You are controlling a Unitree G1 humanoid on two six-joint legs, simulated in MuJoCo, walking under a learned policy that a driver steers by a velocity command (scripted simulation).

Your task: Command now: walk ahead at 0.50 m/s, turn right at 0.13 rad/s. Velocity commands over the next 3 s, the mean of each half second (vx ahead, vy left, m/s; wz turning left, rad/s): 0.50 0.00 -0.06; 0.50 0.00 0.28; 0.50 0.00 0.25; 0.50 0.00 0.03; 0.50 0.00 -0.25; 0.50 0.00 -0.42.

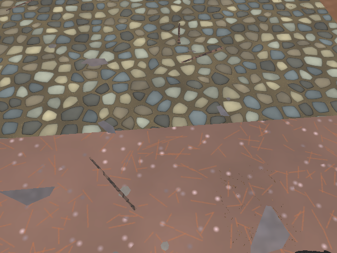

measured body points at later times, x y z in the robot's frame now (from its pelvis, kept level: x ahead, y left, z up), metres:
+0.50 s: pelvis +0.28 -0.03 +0.00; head +0.32 -0.04 +0.45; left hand +0.52 +0.19 -0.08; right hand +0.24 -0.31 -0.14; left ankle +0.10 +0.10 -0.71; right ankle +0.39 -0.13 -0.73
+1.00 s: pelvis +0.55 -0.01 +0.00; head +0.58 +0.00 +0.45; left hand +0.51 +0.27 -0.13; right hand +0.78 -0.21 -0.10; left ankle +0.67 +0.12 -0.71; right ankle +0.39 -0.14 -0.72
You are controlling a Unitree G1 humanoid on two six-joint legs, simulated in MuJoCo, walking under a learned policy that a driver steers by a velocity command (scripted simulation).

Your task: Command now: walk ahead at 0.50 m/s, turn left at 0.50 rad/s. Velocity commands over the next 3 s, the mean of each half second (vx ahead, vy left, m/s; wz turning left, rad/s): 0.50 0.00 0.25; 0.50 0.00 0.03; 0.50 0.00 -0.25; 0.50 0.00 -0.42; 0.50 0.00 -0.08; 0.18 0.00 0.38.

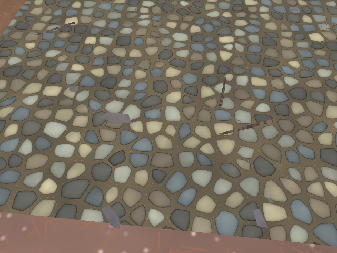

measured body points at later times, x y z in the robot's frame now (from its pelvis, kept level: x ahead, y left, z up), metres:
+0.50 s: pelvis +0.29 +0.01 +0.01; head +0.32 +0.02 +0.46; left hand +0.47 +0.27 -0.08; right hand +0.34 -0.27 -0.11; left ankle +0.14 +0.10 -0.72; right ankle +0.47 -0.10 -0.70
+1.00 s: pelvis +0.56 +0.02 +0.02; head +0.59 +0.02 +0.47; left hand +0.53 +0.30 -0.11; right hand +0.80 -0.18 -0.07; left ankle +0.72 +0.19 -0.69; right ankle +0.47 -0.09 -0.72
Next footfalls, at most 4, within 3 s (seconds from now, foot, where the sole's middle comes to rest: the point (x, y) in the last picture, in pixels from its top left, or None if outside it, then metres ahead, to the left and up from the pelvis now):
0.02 left None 0.18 0.10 -0.76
0.54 right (208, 241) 0.51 -0.09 -0.76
1.10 left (144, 177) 0.77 0.19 -0.76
1.64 right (198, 127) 1.07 -0.05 -0.76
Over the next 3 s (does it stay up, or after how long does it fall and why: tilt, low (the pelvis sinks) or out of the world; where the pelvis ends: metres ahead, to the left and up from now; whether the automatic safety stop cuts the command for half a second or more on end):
stays up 1.53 -0.07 0.01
